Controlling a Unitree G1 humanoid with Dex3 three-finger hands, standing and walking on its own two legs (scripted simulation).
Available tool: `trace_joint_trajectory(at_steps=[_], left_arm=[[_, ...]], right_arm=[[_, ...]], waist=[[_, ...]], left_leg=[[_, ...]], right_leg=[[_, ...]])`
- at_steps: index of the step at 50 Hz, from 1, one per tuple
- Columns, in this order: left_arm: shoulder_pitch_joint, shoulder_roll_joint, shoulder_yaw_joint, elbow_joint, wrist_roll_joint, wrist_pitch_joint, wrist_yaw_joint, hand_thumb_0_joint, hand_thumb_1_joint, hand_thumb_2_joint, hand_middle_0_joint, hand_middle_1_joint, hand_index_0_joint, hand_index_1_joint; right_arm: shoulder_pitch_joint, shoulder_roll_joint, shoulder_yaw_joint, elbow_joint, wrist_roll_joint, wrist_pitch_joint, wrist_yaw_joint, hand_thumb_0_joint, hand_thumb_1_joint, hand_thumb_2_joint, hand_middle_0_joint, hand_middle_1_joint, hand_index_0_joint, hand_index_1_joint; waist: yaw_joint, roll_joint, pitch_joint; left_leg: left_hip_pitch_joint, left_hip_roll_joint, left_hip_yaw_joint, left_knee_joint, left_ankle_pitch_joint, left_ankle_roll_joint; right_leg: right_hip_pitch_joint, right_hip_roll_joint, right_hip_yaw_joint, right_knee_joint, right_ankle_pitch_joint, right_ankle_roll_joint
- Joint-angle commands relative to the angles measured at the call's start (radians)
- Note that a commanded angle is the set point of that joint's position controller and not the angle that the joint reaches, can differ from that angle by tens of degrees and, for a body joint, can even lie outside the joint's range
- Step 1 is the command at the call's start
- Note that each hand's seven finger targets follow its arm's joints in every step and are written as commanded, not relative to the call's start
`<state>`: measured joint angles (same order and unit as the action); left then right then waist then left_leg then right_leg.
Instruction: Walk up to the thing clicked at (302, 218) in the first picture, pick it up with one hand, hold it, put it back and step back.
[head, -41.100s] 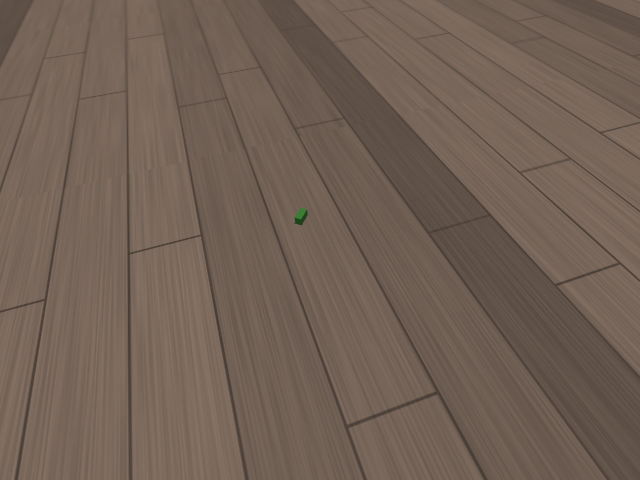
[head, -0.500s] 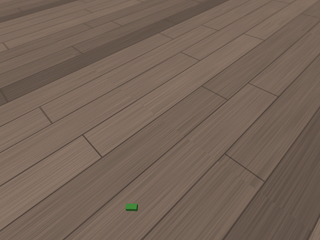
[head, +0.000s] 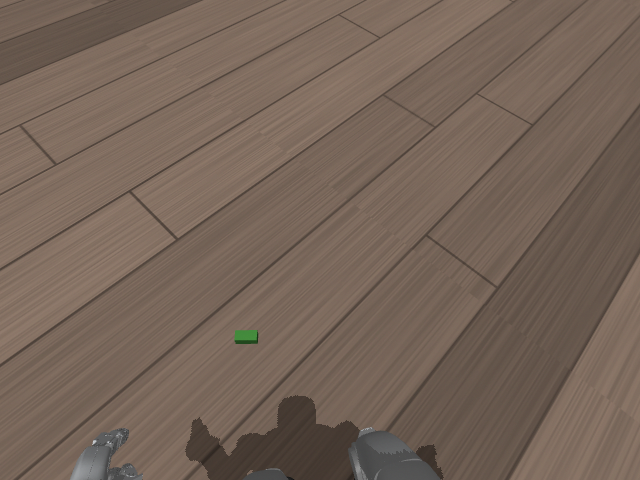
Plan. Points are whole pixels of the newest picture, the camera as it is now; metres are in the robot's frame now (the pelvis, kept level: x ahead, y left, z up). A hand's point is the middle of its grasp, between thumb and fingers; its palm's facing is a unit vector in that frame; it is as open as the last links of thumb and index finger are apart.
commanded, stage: step back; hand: left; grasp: from above
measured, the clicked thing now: (246, 337) +0.53 +0.20 -0.75
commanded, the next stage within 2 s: none
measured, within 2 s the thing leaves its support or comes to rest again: neither
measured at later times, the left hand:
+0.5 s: hand out of the picture +0.04 +0.25 -0.13, palm faces -0.05 -0.91 -0.41, open 7.4 cm
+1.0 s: hand out of the picture -0.14 +0.27 -0.16, palm faces -0.08 -0.92 -0.39, open 7.4 cm
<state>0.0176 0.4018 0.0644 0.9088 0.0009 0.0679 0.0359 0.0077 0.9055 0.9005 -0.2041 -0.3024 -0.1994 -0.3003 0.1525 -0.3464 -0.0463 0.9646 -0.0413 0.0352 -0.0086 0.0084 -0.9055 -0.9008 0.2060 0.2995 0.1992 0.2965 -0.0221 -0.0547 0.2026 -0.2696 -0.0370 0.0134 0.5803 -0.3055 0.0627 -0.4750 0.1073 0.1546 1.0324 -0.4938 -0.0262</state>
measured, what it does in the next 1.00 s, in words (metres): walks backwards: right foot, then left foot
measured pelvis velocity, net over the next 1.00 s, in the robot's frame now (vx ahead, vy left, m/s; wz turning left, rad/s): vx -0.24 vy -0.01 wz -0.11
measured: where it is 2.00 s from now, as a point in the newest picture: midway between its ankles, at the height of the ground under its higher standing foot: outside the picture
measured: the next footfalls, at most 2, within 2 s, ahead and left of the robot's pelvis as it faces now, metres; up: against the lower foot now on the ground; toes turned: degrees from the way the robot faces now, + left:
right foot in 0.26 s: -0.02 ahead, -0.11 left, +0.00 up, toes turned +0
left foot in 0.64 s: -0.12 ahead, +0.12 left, +0.00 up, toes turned -4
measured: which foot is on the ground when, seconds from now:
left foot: down 0.00-0.30, up 0.32-0.62, down 0.64-1.00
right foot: up 0.00-0.24, down 0.26-0.68, up 0.70-1.00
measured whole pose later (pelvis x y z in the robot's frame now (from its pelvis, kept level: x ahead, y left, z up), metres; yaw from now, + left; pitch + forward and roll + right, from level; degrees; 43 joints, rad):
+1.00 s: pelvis -0.24 -0.01 -0.01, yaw -6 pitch -2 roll +0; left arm 0.20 0.41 0.10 0.82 0.02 0.07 0.00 0.01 0.90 0.90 -0.21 -0.30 -0.20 -0.30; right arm 0.11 -0.37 -0.04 0.80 -0.04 0.01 -0.02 0.01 -0.90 -0.90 0.21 0.30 0.20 0.30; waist 0.04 -0.04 0.19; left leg -0.37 0.06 0.01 0.62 -0.22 -0.01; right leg -0.30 0.03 0.13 0.87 -0.49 0.03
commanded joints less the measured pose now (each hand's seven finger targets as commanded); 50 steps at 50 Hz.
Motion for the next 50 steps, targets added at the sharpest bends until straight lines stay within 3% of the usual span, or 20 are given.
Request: trace_joint_trajectory(at_steps=[1,6,10,13,14,15,16,17,20,27,29,31,32,33,34,35,36,39,46,50], left_arm=[[0.127,0.148,0.040,-0.062,0.013,-0.018,0.006,0.000,0.900,0.900,-0.200,-0.300,-0.200,-0.300],[0.083,0.145,0.045,-0.110,0.016,-0.031,0.000,0.000,0.900,0.900,-0.200,-0.300,-0.200,-0.300],[0.146,0.143,0.053,-0.100,0.023,-0.038,-0.008,0.000,0.900,0.900,-0.200,-0.300,-0.200,-0.300],[0.217,0.150,0.064,-0.068,0.034,-0.051,-0.010,0.000,0.900,0.900,-0.200,-0.300,-0.200,-0.300],[0.217,0.194,0.074,-0.077,0.041,-0.058,-0.009,0.000,0.900,0.900,-0.200,-0.300,-0.200,-0.300],[0.173,0.254,0.085,-0.096,0.030,-0.056,-0.015,0.000,0.900,0.900,-0.200,-0.300,-0.200,-0.300],[0.113,0.289,0.089,-0.138,0.041,-0.057,-0.013,0.000,0.900,0.900,-0.200,-0.300,-0.200,-0.300],[0.095,0.264,0.088,-0.156,0.038,-0.060,-0.011,0.000,0.900,0.900,-0.200,-0.300,-0.200,-0.300],[0.063,0.174,0.070,-0.181,0.025,-0.061,-0.003,0.000,0.900,0.900,-0.200,-0.300,-0.200,-0.300],[0.153,0.164,0.074,-0.205,0.038,-0.040,-0.002,0.000,0.900,0.900,-0.200,-0.300,-0.200,-0.300],[0.155,0.177,0.073,-0.210,0.033,-0.027,-0.007,0.000,0.900,0.900,-0.200,-0.300,-0.200,-0.300],[0.118,0.202,0.071,-0.222,0.022,-0.017,-0.016,0.000,0.900,0.900,-0.200,-0.300,-0.200,-0.300],[0.117,0.186,0.066,-0.229,0.020,-0.011,-0.020,0.000,0.900,0.900,-0.200,-0.300,-0.200,-0.300],[0.132,0.158,0.058,-0.236,0.016,-0.011,-0.024,0.000,0.900,0.900,-0.200,-0.300,-0.200,-0.300],[0.080,0.153,0.064,-0.242,0.017,-0.016,-0.019,0.000,0.900,0.900,-0.200,-0.300,-0.200,-0.300],[0.023,0.182,0.080,-0.247,0.034,-0.018,-0.007,0.000,0.900,0.900,-0.200,-0.300,-0.200,-0.300],[0.038,0.201,0.083,-0.235,0.035,-0.018,-0.010,0.000,0.900,0.900,-0.200,-0.300,-0.200,-0.300],[0.178,0.163,0.085,-0.173,0.011,-0.015,-0.022,0.000,0.900,0.900,-0.200,-0.300,-0.200,-0.300],[0.178,0.149,0.074,-0.188,0.023,-0.028,-0.024,0.000,0.900,0.900,-0.200,-0.300,-0.200,-0.300],[0.246,0.138,0.071,-0.136,0.021,-0.044,-0.028,0.000,0.900,0.900,-0.200,-0.300,-0.200,-0.300]], right_arm=[[-0.028,-0.239,-0.072,-0.111,0.015,-0.029,-0.040,0.000,-0.900,-0.900,0.200,0.300,0.200,0.300],[0.042,-0.248,-0.081,-0.119,0.020,-0.026,-0.042,0.000,-0.900,-0.900,0.200,0.300,0.200,0.300],[-0.008,-0.266,-0.081,-0.144,0.025,-0.022,-0.032,0.000,-0.900,-0.900,0.200,0.300,0.200,0.300],[-0.067,-0.258,-0.074,-0.159,0.033,-0.015,-0.023,0.000,-0.900,-0.900,0.200,0.300,0.200,0.300],[-0.073,-0.240,-0.068,-0.167,0.043,-0.016,-0.020,0.000,-0.900,-0.900,0.200,0.300,0.200,0.300],[-0.103,-0.208,-0.059,-0.174,0.046,-0.012,-0.018,0.000,-0.900,-0.900,0.200,0.300,0.200,0.300],[-0.093,-0.209,-0.064,-0.164,0.038,-0.001,-0.026,0.000,-0.900,-0.900,0.200,0.300,0.200,0.300],[-0.046,-0.229,-0.069,-0.144,0.037,0.001,-0.026,0.000,-0.900,-0.900,0.200,0.300,0.200,0.300],[0.006,-0.210,-0.049,-0.114,0.047,-0.004,-0.021,0.000,-0.900,-0.900,0.200,0.300,0.200,0.300],[0.028,-0.198,-0.034,-0.151,0.040,-0.025,-0.032,0.000,-0.900,-0.900,0.200,0.300,0.200,0.300],[0.049,-0.199,-0.044,-0.146,0.031,-0.029,-0.029,0.000,-0.900,-0.900,0.200,0.300,0.200,0.300],[0.111,-0.201,-0.054,-0.119,0.020,-0.032,-0.026,0.000,-0.900,-0.900,0.200,0.300,0.200,0.300],[0.105,-0.222,-0.064,-0.120,0.010,-0.033,-0.025,0.000,-0.900,-0.900,0.200,0.300,0.200,0.300],[0.097,-0.293,-0.082,-0.132,-0.003,-0.036,-0.023,0.000,-0.900,-0.900,0.200,0.300,0.200,0.300],[0.033,-0.382,-0.098,-0.151,-0.005,-0.032,-0.014,0.000,-0.900,-0.900,0.200,0.300,0.200,0.300],[0.006,-0.414,-0.104,-0.166,0.000,-0.035,-0.013,0.000,-0.900,-0.900,0.200,0.300,0.200,0.300],[-0.041,-0.381,-0.097,-0.176,0.000,-0.045,-0.020,0.000,-0.900,-0.900,0.200,0.300,0.200,0.300],[-0.096,-0.268,-0.062,-0.196,-0.005,-0.048,-0.025,0.000,-0.900,-0.900,0.200,0.300,0.200,0.300],[0.018,-0.287,-0.081,-0.207,0.013,-0.041,-0.030,0.000,-0.900,-0.900,0.200,0.300,0.200,0.300],[-0.018,-0.307,-0.084,-0.226,0.012,-0.018,-0.021,0.000,-0.900,-0.900,0.200,0.300,0.200,0.300]], waist=[[0.030,0.187,-0.297],[-0.024,0.150,-0.262],[0.001,0.170,-0.276],[0.047,0.082,-0.282],[0.043,-0.027,-0.294],[0.059,-0.183,-0.215],[0.067,-0.261,-0.161],[0.047,-0.188,-0.131],[0.018,-0.055,-0.161],[0.070,-0.113,-0.305],[0.061,-0.147,-0.323],[0.017,-0.133,-0.322],[0.016,-0.097,-0.313],[0.017,0.059,-0.315],[0.001,0.275,-0.243],[-0.041,0.298,-0.190],[-0.008,0.255,-0.168],[0.082,0.152,-0.169],[0.003,0.227,-0.253],[0.021,0.264,-0.298]], left_leg=[[0.345,0.247,-0.215,-0.082,0.756,0.046],[0.351,0.278,-0.232,-0.079,0.704,0.082],[0.242,0.292,-0.240,-0.078,0.518,0.113],[0.067,0.258,-0.205,-0.015,0.322,0.074],[-0.025,0.182,-0.143,0.074,0.195,0.030],[-0.106,-0.005,-0.042,0.253,-0.044,-0.045],[-0.096,-0.058,-0.078,0.483,-0.326,-0.063],[-0.089,-0.043,-0.157,0.571,-0.336,-0.071],[-0.164,-0.105,-0.185,0.606,-0.229,-0.067],[-0.180,-0.017,-0.079,0.209,-0.225,-0.103],[-0.106,0.001,-0.041,0.020,-0.141,-0.085],[0.045,-0.007,0.001,-0.179,0.086,-0.066],[0.099,0.034,-0.069,-0.188,0.159,-0.043],[0.175,0.198,-0.281,-0.200,0.178,0.022],[0.087,0.387,-0.487,-0.284,0.178,0.144],[-0.092,0.484,-0.571,-0.316,0.197,0.255],[-0.094,0.479,-0.538,-0.291,0.248,0.259],[0.021,0.266,-0.218,-0.189,0.463,0.131],[0.250,0.308,-0.220,-0.085,0.514,0.190],[0.164,0.257,-0.177,-0.003,0.425,0.135]], right_leg=[[-0.069,-0.021,0.014,0.052,0.045,0.018],[-0.013,-0.055,-0.025,-0.166,0.023,0.033],[0.131,-0.083,-0.089,-0.354,0.066,0.010],[0.313,-0.100,-0.060,-0.562,0.333,-0.026],[0.353,-0.197,0.080,-0.575,0.474,-0.072],[0.252,-0.350,0.303,-0.666,0.509,-0.210],[0.120,-0.492,0.445,-0.734,0.524,-0.318],[0.086,-0.491,0.440,-0.725,0.548,-0.318],[0.217,-0.312,0.141,-0.638,0.718,-0.194],[0.532,-0.303,0.085,-0.525,0.798,-0.184],[0.522,-0.289,0.079,-0.491,0.747,-0.158],[0.401,-0.264,0.056,-0.453,0.631,-0.114],[0.298,-0.240,0.061,-0.449,0.511,-0.073],[0.123,-0.161,0.022,-0.353,0.316,-0.029],[-0.001,0.000,-0.090,-0.191,-0.018,0.004],[0.060,-0.016,0.010,0.029,-0.151,0.023],[0.054,-0.042,0.044,0.142,-0.113,0.019],[-0.028,0.021,0.056,0.238,0.015,0.008],[-0.001,-0.063,-0.007,-0.083,-0.032,0.069],[0.198,-0.086,-0.120,-0.501,0.125,0.042]])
